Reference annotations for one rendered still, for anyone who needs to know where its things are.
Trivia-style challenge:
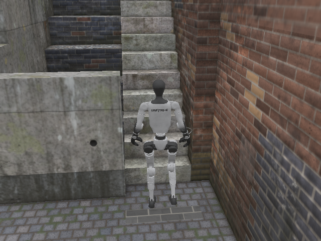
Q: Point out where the stairs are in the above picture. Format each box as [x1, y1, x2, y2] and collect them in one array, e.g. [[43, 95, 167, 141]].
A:
[[120, 0, 191, 185]]

